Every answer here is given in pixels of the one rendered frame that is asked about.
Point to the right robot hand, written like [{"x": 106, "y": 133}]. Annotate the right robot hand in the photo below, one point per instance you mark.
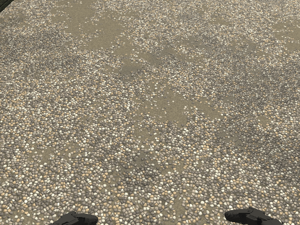
[{"x": 250, "y": 216}]

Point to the left robot hand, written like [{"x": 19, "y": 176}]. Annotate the left robot hand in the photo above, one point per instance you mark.
[{"x": 72, "y": 218}]

